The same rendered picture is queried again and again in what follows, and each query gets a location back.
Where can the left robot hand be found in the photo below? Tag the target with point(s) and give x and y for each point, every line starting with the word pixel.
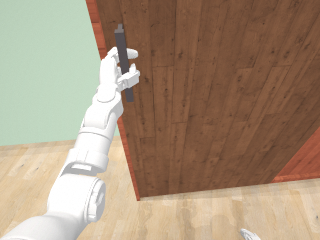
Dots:
pixel 109 72

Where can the right robot hand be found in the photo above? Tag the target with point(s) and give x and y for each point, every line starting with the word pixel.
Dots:
pixel 247 235

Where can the robot left forearm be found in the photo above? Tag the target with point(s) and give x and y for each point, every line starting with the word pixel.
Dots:
pixel 89 155

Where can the left robot upper arm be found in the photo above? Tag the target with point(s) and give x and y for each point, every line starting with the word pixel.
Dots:
pixel 75 201

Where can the handle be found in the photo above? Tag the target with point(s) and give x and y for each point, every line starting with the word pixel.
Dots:
pixel 123 58

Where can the wardrobe door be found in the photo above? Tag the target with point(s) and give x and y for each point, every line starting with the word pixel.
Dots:
pixel 306 160
pixel 228 92

